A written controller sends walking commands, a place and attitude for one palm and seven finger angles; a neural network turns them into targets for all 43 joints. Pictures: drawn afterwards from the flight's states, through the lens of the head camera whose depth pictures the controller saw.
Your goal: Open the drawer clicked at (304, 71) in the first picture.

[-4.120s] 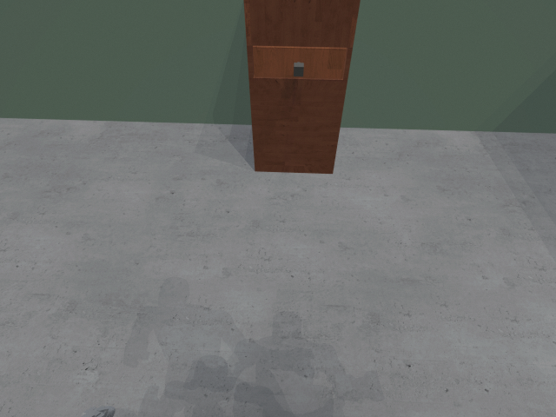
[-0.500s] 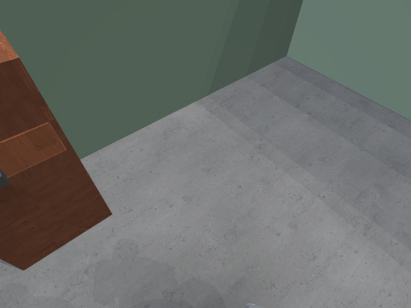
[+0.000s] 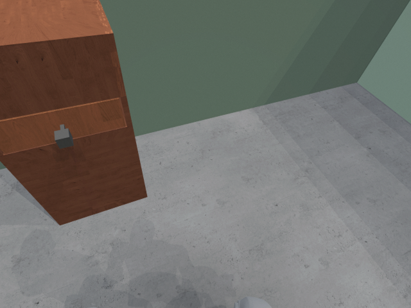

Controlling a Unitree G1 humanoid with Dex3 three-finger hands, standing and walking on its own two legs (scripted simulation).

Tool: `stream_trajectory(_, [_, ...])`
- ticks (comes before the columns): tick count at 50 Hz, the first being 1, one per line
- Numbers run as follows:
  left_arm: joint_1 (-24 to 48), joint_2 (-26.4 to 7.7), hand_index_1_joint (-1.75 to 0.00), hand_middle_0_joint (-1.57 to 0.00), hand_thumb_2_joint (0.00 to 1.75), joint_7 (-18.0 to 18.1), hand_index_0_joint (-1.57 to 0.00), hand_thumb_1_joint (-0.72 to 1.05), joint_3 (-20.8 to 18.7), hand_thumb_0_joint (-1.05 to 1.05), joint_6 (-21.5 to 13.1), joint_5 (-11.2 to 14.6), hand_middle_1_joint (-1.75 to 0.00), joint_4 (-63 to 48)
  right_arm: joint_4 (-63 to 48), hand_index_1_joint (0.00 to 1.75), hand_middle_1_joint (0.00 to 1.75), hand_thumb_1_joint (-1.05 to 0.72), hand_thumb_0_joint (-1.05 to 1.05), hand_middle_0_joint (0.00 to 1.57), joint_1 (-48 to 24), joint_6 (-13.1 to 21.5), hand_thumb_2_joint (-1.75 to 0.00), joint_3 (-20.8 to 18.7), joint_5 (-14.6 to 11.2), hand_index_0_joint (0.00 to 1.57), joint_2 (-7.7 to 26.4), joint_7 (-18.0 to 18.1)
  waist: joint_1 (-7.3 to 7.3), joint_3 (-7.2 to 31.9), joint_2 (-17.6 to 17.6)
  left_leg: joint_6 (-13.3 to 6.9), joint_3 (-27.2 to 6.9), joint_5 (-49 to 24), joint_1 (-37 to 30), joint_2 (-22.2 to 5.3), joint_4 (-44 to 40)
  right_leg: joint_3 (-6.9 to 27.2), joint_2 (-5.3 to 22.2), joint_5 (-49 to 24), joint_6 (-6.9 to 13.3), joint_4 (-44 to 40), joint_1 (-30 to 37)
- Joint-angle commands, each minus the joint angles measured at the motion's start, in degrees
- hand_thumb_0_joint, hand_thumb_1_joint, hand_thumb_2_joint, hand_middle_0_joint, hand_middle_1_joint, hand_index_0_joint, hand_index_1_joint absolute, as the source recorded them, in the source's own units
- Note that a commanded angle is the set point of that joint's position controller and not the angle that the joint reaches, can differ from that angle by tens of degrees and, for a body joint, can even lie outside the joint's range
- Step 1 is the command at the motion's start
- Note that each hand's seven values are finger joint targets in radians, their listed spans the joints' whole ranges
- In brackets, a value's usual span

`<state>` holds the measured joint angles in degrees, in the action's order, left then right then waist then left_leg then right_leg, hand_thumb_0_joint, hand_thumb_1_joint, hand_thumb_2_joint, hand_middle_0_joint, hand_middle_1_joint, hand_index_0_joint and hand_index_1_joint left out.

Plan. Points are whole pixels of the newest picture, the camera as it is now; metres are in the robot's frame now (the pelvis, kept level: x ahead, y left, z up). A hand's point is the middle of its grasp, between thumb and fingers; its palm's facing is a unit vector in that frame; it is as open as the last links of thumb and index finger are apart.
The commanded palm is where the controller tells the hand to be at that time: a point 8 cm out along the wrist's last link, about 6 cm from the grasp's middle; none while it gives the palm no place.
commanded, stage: turn to face it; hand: left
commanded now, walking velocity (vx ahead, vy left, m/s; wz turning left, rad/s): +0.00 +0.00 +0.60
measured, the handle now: (63, 134) +0.62 +0.47 -0.14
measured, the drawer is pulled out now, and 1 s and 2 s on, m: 0.00 0.00 0.00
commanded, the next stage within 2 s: take the last steps up to it in 0.52 s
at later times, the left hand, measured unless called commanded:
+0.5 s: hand out of the picture +0.00 +0.14 -0.13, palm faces +0.29 -0.91 -0.30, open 7.3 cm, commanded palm none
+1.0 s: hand out of the picture -0.10 +0.16 -0.16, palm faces +0.43 -0.89 -0.18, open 7.3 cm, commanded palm none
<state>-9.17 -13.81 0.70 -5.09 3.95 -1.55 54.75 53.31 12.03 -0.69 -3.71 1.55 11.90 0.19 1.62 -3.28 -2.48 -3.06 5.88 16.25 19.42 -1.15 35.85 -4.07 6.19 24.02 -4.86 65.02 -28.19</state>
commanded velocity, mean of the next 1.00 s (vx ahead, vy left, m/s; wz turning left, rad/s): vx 0.12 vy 0.00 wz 0.26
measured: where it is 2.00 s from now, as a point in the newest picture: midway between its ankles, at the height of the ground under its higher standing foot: (180, 300)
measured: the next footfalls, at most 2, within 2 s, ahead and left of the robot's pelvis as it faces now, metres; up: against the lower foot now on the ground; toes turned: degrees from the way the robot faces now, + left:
right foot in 0.34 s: +0.06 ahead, -0.15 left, +0.00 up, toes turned +10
left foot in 0.78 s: -0.07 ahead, +0.06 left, +0.00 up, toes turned +26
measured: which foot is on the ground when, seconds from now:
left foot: down 0.00-0.34, up 0.36-0.76, down 0.78-1.00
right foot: up 0.00-0.32, down 0.34-0.78, up 0.80-1.00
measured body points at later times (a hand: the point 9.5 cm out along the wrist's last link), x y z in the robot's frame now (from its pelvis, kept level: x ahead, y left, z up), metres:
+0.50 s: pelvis -0.01 -0.07 +0.01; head +0.01 -0.10 +0.46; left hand -0.01 +0.19 -0.11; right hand +0.13 -0.30 -0.15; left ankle -0.05 +0.07 -0.64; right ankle +0.02 -0.16 -0.73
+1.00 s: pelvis -0.02 -0.02 +0.02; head -0.02 +0.00 +0.47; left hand -0.12 +0.20 -0.15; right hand +0.09 -0.23 -0.13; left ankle -0.11 +0.04 -0.73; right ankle +0.06 -0.14 -0.66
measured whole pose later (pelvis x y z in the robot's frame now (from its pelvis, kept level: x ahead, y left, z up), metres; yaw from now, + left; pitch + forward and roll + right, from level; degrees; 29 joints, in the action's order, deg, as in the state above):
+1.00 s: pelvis -0.02 -0.02 +0.02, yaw +23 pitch -2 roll +0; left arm -17.9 -12.7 -1.1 -2.6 1.6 -1.9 61.8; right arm 59.9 17.8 1.9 -1.3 1.0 8.9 1.3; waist -1.1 -1.5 -2.1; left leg -2.3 3.5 16.4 1.6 0.9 19.6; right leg -3.5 5.4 16.6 -2.6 58.7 -28.2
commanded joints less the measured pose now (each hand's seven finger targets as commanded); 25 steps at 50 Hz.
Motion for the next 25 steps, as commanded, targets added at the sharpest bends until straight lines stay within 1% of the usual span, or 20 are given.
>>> stream_trajectory(1, [-0.59,-3.95,-0.3,-0.2,0.9,-0.01,-0.2,0.9,-0.78,0.0,-1.81,0.53,-0.3,-4.93,-4.1,0.3,0.3,-0.9,0.0,0.2,0.44,0.96,-0.9,-2.18,-0.3,0.2,10.71,0.69,-0.79,5.53,9.59,-5.45,-18.16,-13.73,-8.86,-13.14,-19.04,3.67,0.45,-3.47,-0.58,-0.28,-3.98])
stream_trajectory(2, [0.0,-4.03,-0.3,-0.2,0.9,0.1,-0.2,0.9,-0.71,0.0,-1.74,0.59,-0.3,-5.29,-4.0,0.3,0.3,-0.9,0.0,0.2,1.01,0.78,-0.9,-2.4,-0.28,0.2,10.85,0.62,-0.29,5.27,8.11,-6.03,-19.34,-13.2,-9.52,-13.21,-19.14,3.65,0.05,-2.92,-0.64,-2.42,-3.76])
stream_trajectory(4, [1.34,-4.07,-0.3,-0.2,0.9,0.13,-0.2,0.9,-0.61,0.0,-1.88,0.61,-0.3,-6.01,-3.81,0.3,0.3,-0.9,0.0,0.2,2.12,0.5,-0.9,-2.63,-0.26,0.2,11.64,0.52,0.57,5.41,7.4,-6.67,-21.25,-13.78,-11.18,-13.21,-18.94,3.67,-0.77,-1.55,-0.62,-6.38,-3.45])
stream_trajectory(6, [1.56,-4.09,-0.3,-0.2,0.9,0.26,-0.2,0.9,-0.49,0.0,-1.89,0.73,-0.3,-6.65,-3.77,0.3,0.3,-0.9,0.0,0.2,2.24,0.19,-0.9,-2.88,-0.21,0.2,12.37,0.38,0.97,5.71,9.02,-7.07,-22.76,-13.52,-12.09,-12.96,-18.55,3.8,-1.54,-0.33,-0.54,-9.25,-2.62])
stream_trajectory(9, [1.28,-4.34,-0.3,-0.2,0.9,0.44,-0.2,0.9,-0.19,0.0,-2.04,0.85,-0.3,-7.22,-4.0,0.3,0.3,-0.9,0.0,0.2,1.71,-0.3,-0.9,-3.16,-0.19,0.2,12.87,0.21,1.11,6.54,11.05,-7.49,-25.06,-14.39,-12.44,-12.5,-17.43,4.03,-2.69,1.01,-0.19,-13.83,-0.62])
stream_trajectory(10, [0.54,-4.05,-0.3,-0.2,0.9,0.49,-0.2,0.9,-0.07,0.0,-2.12,0.94,-0.3,-7.29,-4.17,0.3,0.3,-0.9,0.0,0.2,1.23,-0.44,-0.9,-3.2,-0.13,0.2,12.97,0.17,0.85,6.95,10.89,-7.47,-25.32,-14.97,-11.82,-12.25,-16.93,3.96,-3.14,1.24,0.05,-16.0,0.97])
stream_trajectory(11, [-0.27,-3.97,-0.3,-0.2,0.9,0.62,-0.2,0.9,0.17,0.0,-2.23,1.08,-0.3,-7.25,-4.37,0.3,0.3,-0.9,0.0,0.2,0.49,-0.62,-0.9,-3.26,-0.1,0.2,13.16,0.12,0.54,6.95,11.74,-7.35,-25.94,-16.18,-10.31,-11.93,-16.21,3.88,-3.64,1.37,0.36,-19.03,3.5])
stream_trajectory(13, [-3.05,-4.0,-0.3,-0.2,0.9,0.81,-0.2,0.9,0.33,0.0,-2.53,1.25,-0.3,-6.91,-4.98,0.3,0.3,-0.9,0.0,0.2,-1.08,-1.01,-0.9,-3.42,-0.08,0.2,13.29,-0.12,-0.59,6.87,11.16,-6.35,-26.34,-16.5,-7.02,-10.41,-15.05,2.87,-5.07,-0.52,0.97,-25.92,9.15])
stream_trajectory(14, [-5.15,-4.53,-0.3,-0.2,0.9,0.91,-0.2,0.9,0.27,0.0,-2.8,1.27,-0.3,-6.46,-5.25,0.3,0.3,-0.9,0.0,0.2,-2.29,-1.16,-0.9,-3.44,-0.3,0.2,13.15,-0.29,-1.64,7.01,11.04,-5.28,-25.67,-15.53,-4.14,-9.39,-13.56,2.57,-5.27,-4.19,1.18,-30.95,13.47])
stream_trajectory(15, [-7.88,-5.08,-0.3,-0.2,0.9,1.09,-0.2,0.9,0.13,0.0,-3.17,1.22,-0.3,-5.99,-5.78,0.3,0.3,-0.9,0.0,0.2,-3.04,-1.27,-0.9,-3.25,-0.6,0.2,12.07,-0.44,-3.1,7.3,8.93,-3.21,-24.29,-11.55,0.69,-7.35,-10.87,2.67,-4.36,-9.37,1.62,-39.59,20.09])
stream_trajectory(16, [-9.51,-8.7,-0.3,-0.2,0.9,1.44,-0.2,0.9,-0.48,0.0,-3.72,0.37,-0.3,-6.11,-6.42,0.3,0.3,-0.9,0.0,0.2,-2.9,-1.48,-0.9,-2.9,-1.14,0.2,9.03,-0.8,-3.86,6.33,-1.29,0.85,-18.76,-0.94,9.35,-1.66,-1.51,11.78,4.67,-5.28,4.36,-49.36,25.57])
stream_trajectory(17, [-8.21,-13.52,-0.3,-0.2,0.9,1.52,-0.2,0.9,-1.14,0.0,-3.85,-0.33,-0.3,-7.2,-8.08,0.3,0.3,-0.9,0.0,0.2,-2.8,-1.44,-0.9,-2.26,-1.01,0.2,5.61,-0.92,-3.68,3.55,-17.27,5.23,-8.18,14.1,17.51,6.47,13.37,27.67,19.5,-5.76,11.07,-53.82,23.6])
stream_trajectory(18, [-5.86,-12.29,-0.3,-0.2,0.9,1.69,-0.2,0.9,-0.92,0.0,-3.95,0.37,-0.3,-8.21,-7.47,0.3,0.3,-0.9,0.0,0.2,-3.53,-1.85,-0.9,-2.93,-0.06,0.2,9.12,-0.79,-3.3,3.29,-14.13,4.43,-11.71,15.03,14.8,3.03,22.83,25.41,20.63,-7.61,12.96,-53.74,15.98])
stream_trajectory(19, [-2.58,-10.89,-0.3,-0.2,0.9,1.9,-0.2,0.9,-0.85,0.0,-3.81,0.38,-0.3,-8.83,-6.75,0.3,0.3,-0.9,0.0,0.2,-3.09,-2.44,-0.9,-3.18,-0.27,0.2,8.87,-0.91,-1.39,2.14,-10.7,4.34,-11.45,13.03,13.23,2.36,28.87,23.7,18.57,-7.8,13.03,-52.9,12.34])
stream_trajectory(20, [0.04,-8.98,-0.3,-0.2,0.9,1.63,-0.2,0.9,-0.09,0.0,-4.02,0.44,-0.3,-8.94,-4.93,0.3,0.3,-0.9,0.0,0.2,-2.65,-2.76,-0.9,-3.02,-0.17,0.2,8.59,-1.32,-0.27,-0.4,-5.66,4.74,-10.63,8.22,12.72,0.88,32.76,17.03,14.53,-10.71,12.07,-51.16,10.67])
stream_trajectory(21, [0.93,-7.43,-0.3,-0.2,0.9,1.42,-0.2,0.9,0.43,0.0,-4.38,0.38,-0.3,-8.97,-3.96,0.3,0.3,-0.9,0.0,0.2,-1.28,-2.75,-0.9,-2.64,-0.11,0.2,7.61,-1.63,0.7,-0.73,-4.27,5.45,-9.2,5.08,12.59,0.57,33.85,11.53,11.56,-15.74,11.13,-48.99,11.76])
stream_trajectory(22, [-0.09,-6.86,-0.3,-0.2,0.9,1.36,-0.2,0.9,0.66,0.0,-4.64,0.36,-0.3,-8.6,-3.41,0.3,0.3,-0.9,0.0,0.2,-0.7,-2.75,-0.9,-2.38,-0.22,0.2,6.89,-1.71,0.24,0.18,-5.78,5.96,-8.25,3.92,12.27,0.53,33.77,9.04,10.47,-18.92,10.78,-48.08,13.34])
stream_trajectory(23, [-1.46,-6.88,-0.3,-0.2,0.9,1.37,-0.2,0.9,0.74,0.0,-4.76,0.37,-0.3,-8.03,-3.09,0.3,0.3,-0.9,0.0,0.2,-0.74,-2.77,-0.9,-2.24,-0.29,0.2,6.75,-1.66,-0.36,0.91,-7.05,6.45,-7.66,3.61,12.25,0.32,32.96,7.8,10.34,-20.4,10.89,-47.8,15.37])
stream_trajectory(24, [-2.88,-6.68,-0.3,-0.2,0.9,1.47,-0.2,0.9,0.72,0.0,-4.75,0.28,-0.3,-7.27,-3.09,0.3,0.3,-0.9,0.0,0.2,-1.62,-2.73,-0.9,-2.12,-0.41,0.2,6.56,-1.66,-1.02,1.02,-6.82,6.76,-7.12,4.19,11.97,0.1,30.69,7.19,10.51,-22.48,10.98,-47.51,16.89])
stream_trajectory(25, [-4.35,-7.3,-0.3,-0.2,0.9,1.45,-0.2,0.9,0.62,0.0,-4.71,0.17,-0.3,-6.73,-3.03,0.3,0.3,-0.9,0.0,0.2,-2.54,-2.78,-0.9,-1.96,-0.41,0.2,6.03,-1.61,-1.77,1.35,-7.23,7.01,-6.46,4.87,11.43,-0.12,28.63,6.68,10.82,-23.15,11.27,-47.22,18.07])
